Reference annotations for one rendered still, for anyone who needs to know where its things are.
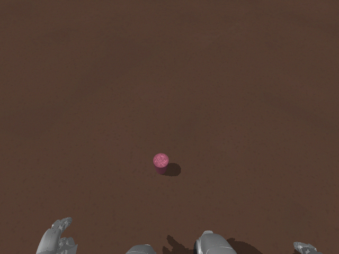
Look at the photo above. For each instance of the cup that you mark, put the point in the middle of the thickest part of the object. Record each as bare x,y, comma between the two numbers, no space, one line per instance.
160,162

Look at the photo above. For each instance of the right robot hand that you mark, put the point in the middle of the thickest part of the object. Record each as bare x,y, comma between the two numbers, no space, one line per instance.
305,248

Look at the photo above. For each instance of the left robot hand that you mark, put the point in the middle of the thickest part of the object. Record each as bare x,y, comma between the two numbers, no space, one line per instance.
51,240

